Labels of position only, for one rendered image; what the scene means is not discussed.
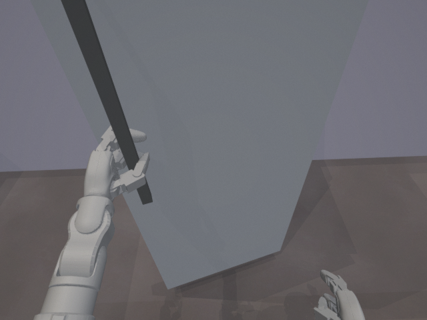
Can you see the robot left hand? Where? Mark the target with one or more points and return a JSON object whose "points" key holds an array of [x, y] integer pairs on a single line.
{"points": [[103, 166]]}

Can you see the handle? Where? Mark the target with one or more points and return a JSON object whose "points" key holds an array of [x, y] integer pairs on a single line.
{"points": [[84, 30]]}

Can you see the robot left forearm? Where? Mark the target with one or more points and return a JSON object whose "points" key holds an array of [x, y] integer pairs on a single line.
{"points": [[79, 271]]}

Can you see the robot right hand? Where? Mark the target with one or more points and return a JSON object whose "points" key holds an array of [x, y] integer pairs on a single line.
{"points": [[344, 307]]}

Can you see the fridge door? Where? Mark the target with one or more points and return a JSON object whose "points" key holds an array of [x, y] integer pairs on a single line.
{"points": [[233, 96]]}

